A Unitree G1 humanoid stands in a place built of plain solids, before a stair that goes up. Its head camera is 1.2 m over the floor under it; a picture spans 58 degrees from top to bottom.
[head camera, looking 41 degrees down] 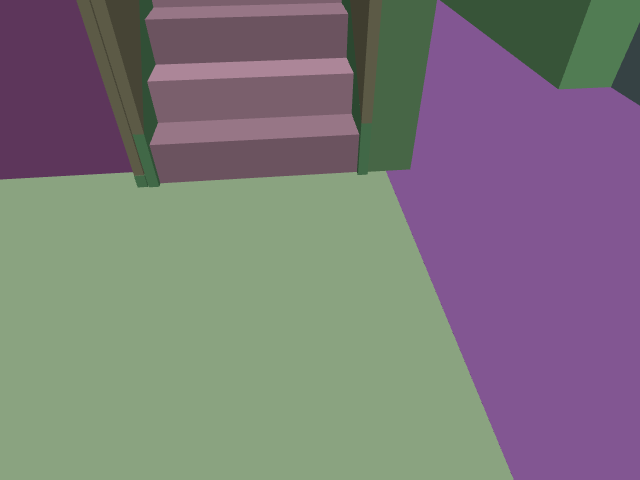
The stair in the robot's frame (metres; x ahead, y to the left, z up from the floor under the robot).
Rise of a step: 0.21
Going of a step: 0.23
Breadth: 0.99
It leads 6 degrees to the left of straight ahead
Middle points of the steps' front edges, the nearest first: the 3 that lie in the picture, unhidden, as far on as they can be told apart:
1.86 0.30 0.21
2.09 0.33 0.42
2.32 0.35 0.63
